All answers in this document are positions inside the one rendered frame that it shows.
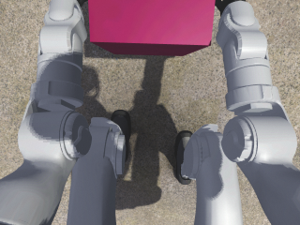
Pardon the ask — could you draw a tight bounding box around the right robot hand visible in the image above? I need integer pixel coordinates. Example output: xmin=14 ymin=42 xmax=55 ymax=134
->
xmin=215 ymin=0 xmax=246 ymax=17

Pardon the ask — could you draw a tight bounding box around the carton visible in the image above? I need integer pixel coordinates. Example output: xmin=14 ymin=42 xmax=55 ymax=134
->
xmin=88 ymin=0 xmax=216 ymax=56

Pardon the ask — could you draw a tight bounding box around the robot left forearm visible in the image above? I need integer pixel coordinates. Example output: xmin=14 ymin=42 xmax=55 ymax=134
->
xmin=18 ymin=0 xmax=87 ymax=149

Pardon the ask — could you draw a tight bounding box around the robot right thigh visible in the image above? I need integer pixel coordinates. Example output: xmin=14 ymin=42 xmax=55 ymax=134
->
xmin=186 ymin=131 xmax=244 ymax=225

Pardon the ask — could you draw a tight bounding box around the robot right foot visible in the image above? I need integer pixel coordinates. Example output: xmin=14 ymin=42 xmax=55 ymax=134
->
xmin=174 ymin=130 xmax=193 ymax=185

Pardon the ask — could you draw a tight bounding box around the right robot upper arm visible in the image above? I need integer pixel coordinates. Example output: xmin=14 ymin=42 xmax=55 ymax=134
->
xmin=220 ymin=114 xmax=300 ymax=225

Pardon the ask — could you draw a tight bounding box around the left robot upper arm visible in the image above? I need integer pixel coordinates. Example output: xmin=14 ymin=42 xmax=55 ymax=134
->
xmin=0 ymin=110 xmax=92 ymax=225

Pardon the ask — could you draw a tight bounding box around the robot right forearm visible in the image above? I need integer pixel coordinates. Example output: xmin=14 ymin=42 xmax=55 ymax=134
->
xmin=216 ymin=1 xmax=297 ymax=145

